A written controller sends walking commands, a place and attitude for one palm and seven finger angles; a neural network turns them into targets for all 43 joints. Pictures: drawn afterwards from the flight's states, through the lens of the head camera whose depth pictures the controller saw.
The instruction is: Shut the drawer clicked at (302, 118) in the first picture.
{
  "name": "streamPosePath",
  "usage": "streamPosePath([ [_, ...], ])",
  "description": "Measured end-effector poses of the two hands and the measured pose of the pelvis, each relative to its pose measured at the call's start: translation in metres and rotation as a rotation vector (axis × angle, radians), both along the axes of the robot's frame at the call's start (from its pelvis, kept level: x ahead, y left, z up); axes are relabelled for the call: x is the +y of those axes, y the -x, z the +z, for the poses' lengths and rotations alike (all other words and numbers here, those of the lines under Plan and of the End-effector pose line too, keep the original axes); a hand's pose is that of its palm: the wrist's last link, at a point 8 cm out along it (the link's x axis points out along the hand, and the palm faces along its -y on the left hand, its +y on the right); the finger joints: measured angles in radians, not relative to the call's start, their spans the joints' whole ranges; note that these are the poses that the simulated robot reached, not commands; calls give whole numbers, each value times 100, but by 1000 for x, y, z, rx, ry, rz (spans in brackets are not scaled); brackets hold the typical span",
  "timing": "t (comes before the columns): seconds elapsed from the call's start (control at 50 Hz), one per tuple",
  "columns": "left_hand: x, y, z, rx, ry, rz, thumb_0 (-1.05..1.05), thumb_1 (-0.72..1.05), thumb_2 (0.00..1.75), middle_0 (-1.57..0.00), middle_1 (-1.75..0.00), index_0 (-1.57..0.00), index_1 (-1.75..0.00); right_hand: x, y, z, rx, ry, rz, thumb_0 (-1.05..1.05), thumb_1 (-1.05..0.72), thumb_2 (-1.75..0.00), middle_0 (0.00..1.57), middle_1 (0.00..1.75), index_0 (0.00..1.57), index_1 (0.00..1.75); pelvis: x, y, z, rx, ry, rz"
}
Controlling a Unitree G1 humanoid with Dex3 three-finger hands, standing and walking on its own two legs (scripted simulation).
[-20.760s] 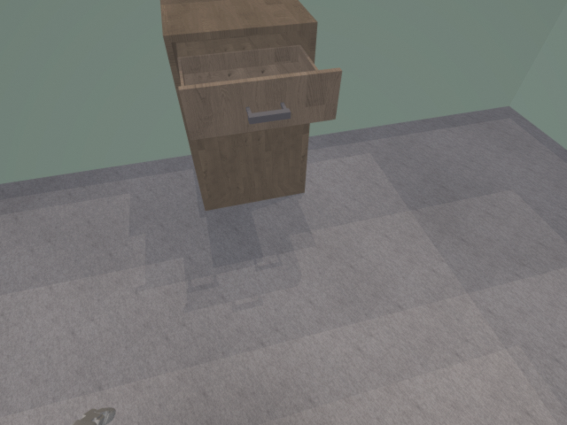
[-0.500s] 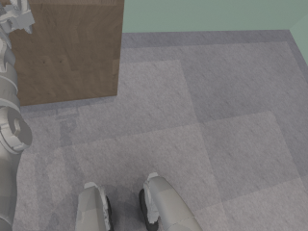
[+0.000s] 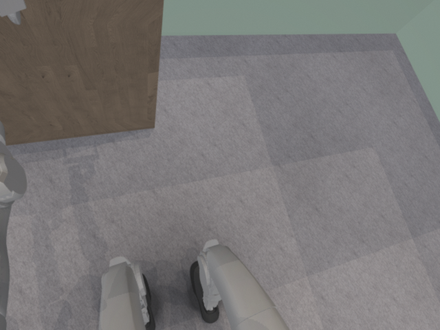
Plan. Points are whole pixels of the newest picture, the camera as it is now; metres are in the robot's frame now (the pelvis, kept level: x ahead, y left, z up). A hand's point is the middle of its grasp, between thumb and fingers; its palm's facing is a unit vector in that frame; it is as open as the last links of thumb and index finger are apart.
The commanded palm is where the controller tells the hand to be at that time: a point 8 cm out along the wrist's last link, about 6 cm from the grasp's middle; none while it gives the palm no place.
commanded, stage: pull the fist back off the drawer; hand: left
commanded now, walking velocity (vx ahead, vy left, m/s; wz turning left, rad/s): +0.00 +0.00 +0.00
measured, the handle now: out of the picture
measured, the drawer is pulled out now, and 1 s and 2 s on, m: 0.00 0.00 0.00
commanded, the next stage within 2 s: draw the hand back to the body in 0.50 s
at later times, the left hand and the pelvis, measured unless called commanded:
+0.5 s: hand out of the picture +0.61 +0.19 +0.09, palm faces +0.09 -1.00 -0.04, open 3.4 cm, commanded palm +0.59 +0.20 +0.09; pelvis +0.03 +0.00 +0.02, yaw +1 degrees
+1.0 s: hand out of the picture +0.48 +0.22 +0.18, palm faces +0.10 -0.99 -0.04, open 3.3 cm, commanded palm +0.44 +0.25 +0.17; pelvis +0.08 -0.01 +0.10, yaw +5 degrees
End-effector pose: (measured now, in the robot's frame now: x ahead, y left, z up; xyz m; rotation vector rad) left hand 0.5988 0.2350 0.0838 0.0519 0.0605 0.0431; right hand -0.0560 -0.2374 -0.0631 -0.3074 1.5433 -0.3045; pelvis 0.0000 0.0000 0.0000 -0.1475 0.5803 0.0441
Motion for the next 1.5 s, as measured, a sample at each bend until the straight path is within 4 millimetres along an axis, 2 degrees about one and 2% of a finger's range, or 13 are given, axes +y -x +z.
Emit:
streamPosePath([
  [0.18, -1, 1, -1, -5, 8, 5, 14, 68, 89, -141, -161, -145, -160, 6, 5, 0, 21, -21, -10, 0, -90, -90, 20, 30, 21, 30, 3, -1, 0, -1, 1, 0],
  [0.3, -2, 3, -2, -4, 23, 21, 13, 71, 87, -141, -161, -144, -160, 6, -4, 2, 25, -45, -14, 0, -90, -90, 20, 30, 21, 30, 3, -7, 6, -3, -8, -4],
  [0.42, -1, 10, 1, -9, 21, 35, 10, 78, 86, -140, -161, -142, -160, 1, -25, 4, 5, -73, -8, 0, -90, -90, 20, 30, 21, 30, 1, -19, 16, -15, -22, -8],
  [0.52, 5, 13, 11, -17, 8, 46, 6, 83, 88, -140, -160, -141, -160, -8, -51, 5, -17, -84, 20, 0, -90, -90, 20, 30, 21, 30, -3, -30, 24, -29, -32, -1],
  [0.7, 2, 20, 15, -38, 15, 27, 4, 88, 90, -140, -160, -140, -160, -26, -94, 8, -55, -79, 49, 0, -90, -90, 20, 30, 20, 30, -8, -47, 34, -40, -49, 5],
  [0.76, 6, 41, 23, -45, -7, 24, 3, 89, 90, -140, -160, -140, -160, -26, -113, 15, -99, -102, 36, 0, -90, -90, 20, 30, 20, 30, -9, -55, 46, -67, -64, -5],
  [0.84, 15, 79, 39, 7, -16, 30, 3, 89, 90, -139, -160, -140, -160, -22, -146, 32, -192, -140, 48, 0, -91, -90, 20, 30, 20, 30, -10, -67, 70, -128, -83, -6],
  [0.98, 33, 136, 89, -69, 9, 62, 2, 90, 90, -140, -160, -140, -160, -22, -216, 64, -402, -137, 153, 0, -90, -90, 20, 30, 20, 30, -10, -79, 96, -246, -96, 33],
  [1.04, 31, 157, 103, -95, -1, 27, 2, 90, 90, -140, -160, -140, -160, -21, -243, 75, -494, -133, 192, 0, -90, -90, 20, 30, 20, 30, -7, -80, 102, -289, -100, 46],
  [1.12, 22, 188, 104, -54, 9, -23, 2, 90, 90, -140, -160, -140, -160, -15, -271, 88, -604, -141, 227, 0, -90, -90, 20, 30, 20, 30, -3, -76, 107, -342, -110, 52],
  [1.24, 19, 240, 115, 36, -137, 90, 2, 89, 90, -140, -160, -140, -160, 7, -296, 109, -703, -154, 236, 1, -90, -90, 20, 30, 20, 30, 0, -69, 123, -439, -137, 40],
  [1.38, 44, 284, 163, -32, -221, 263, 2, 89, 90, -140, -160, -140, -160, 35, -313, 127, -771, -199, 299, 1, -90, -90, 20, 30, 20, 30, -1, -64, 139, -534, -156, 54],
  [1.5, 43, 320, 191, -88, -250, 295, 2, 89, 90, -140, -160, -140, -160, 46, -320, 137, -812, -238, 335, 1, -90, -90, 20, 30, 20, 30, -1, -65, 147, -591, -166, 55],
])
